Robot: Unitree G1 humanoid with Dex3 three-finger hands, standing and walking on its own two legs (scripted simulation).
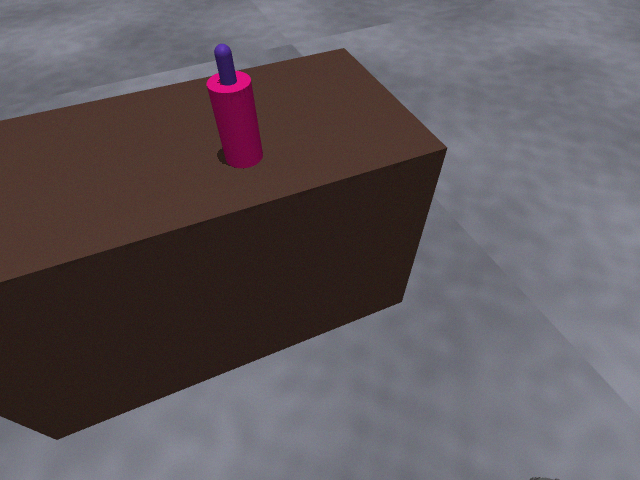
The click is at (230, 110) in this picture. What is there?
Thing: necked bottle
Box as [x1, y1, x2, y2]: [207, 44, 262, 167]
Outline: 219,44 215,47 214,50 219,72 208,79 207,88 227,162 235,167 248,167 257,163 262,157 250,78 247,74 234,70 230,49 225,44
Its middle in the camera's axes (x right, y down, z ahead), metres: -0.17 -0.27 +0.78
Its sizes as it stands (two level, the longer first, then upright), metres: 0.085 0.085 0.249
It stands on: a support 0.70 m high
